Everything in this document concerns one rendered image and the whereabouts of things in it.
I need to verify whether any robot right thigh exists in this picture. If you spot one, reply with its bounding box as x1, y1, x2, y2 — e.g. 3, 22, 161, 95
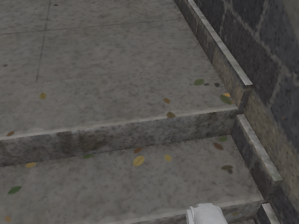
186, 203, 228, 224

